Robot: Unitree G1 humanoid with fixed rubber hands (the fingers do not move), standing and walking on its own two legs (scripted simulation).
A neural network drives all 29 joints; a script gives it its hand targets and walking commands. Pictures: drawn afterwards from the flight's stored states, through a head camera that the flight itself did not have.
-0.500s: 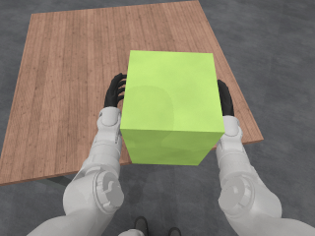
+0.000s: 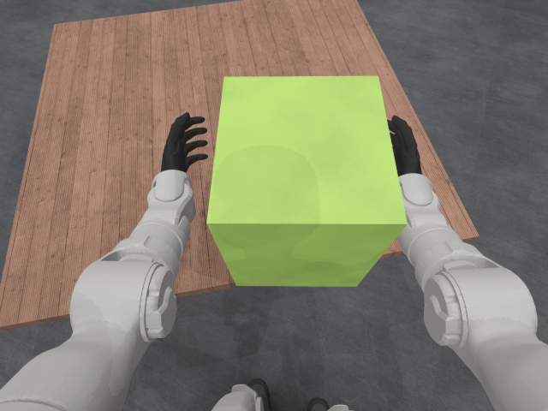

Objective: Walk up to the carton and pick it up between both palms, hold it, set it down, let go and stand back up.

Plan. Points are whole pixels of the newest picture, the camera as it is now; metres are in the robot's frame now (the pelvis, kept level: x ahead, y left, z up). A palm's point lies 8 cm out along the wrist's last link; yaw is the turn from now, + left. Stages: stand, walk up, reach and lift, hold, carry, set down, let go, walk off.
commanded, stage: set down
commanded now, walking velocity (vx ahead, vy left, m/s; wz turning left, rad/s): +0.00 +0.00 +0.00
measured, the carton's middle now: (298, 194) +0.41 +0.00 +0.02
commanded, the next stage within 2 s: none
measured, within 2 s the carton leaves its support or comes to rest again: neither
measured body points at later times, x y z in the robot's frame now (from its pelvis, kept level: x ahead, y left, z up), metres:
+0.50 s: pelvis -0.02 -0.02 +0.01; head +0.04 +0.01 +0.45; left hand +0.45 +0.19 +0.13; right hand +0.46 -0.19 +0.13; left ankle +0.02 +0.08 -0.72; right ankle -0.03 -0.09 -0.72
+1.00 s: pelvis -0.03 -0.02 +0.02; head +0.01 +0.00 +0.47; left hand +0.45 +0.20 +0.20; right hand +0.45 -0.19 +0.18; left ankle +0.02 +0.08 -0.72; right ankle -0.03 -0.09 -0.72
